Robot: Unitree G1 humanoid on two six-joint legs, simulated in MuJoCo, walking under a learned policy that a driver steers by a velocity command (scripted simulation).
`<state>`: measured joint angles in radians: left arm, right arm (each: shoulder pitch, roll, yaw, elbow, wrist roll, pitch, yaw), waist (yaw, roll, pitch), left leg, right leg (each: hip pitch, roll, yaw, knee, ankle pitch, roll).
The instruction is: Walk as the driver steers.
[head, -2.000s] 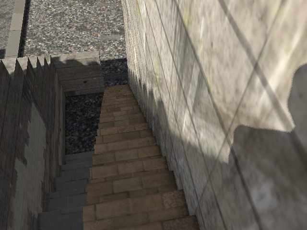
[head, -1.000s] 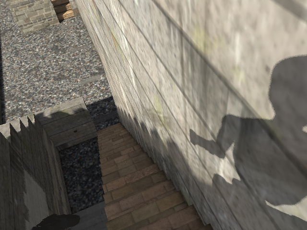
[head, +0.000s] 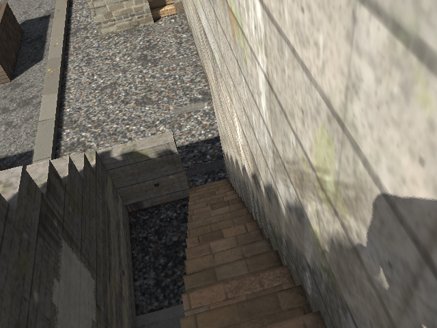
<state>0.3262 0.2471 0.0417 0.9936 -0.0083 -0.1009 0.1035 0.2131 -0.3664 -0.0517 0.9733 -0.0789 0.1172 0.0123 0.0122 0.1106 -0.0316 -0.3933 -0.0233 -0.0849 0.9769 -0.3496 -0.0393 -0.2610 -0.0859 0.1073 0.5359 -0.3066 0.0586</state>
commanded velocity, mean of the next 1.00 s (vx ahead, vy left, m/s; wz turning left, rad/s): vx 0.27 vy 0.25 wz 0.00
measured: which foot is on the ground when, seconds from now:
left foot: up 0.00-0.06, down 0.08-0.42, up 0.44-0.66, down 0.68-1.00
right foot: down 0.00-0.08, up 0.10-0.46, down 0.48-0.64, up 0.66-1.00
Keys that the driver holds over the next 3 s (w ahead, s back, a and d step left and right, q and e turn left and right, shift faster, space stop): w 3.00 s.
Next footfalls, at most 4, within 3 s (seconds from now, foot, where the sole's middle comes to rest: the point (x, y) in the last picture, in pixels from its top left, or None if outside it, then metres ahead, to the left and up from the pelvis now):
0.08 left None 0.00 0.17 -0.77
0.48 right None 0.23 0.06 -0.98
0.68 left None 0.41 0.29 -1.18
1.24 right None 0.67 -0.01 -1.39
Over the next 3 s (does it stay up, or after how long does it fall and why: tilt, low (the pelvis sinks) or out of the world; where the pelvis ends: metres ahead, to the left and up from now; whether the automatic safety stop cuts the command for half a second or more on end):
stays up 1.16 0.37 -1.03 its command is cut before an obstacle from the start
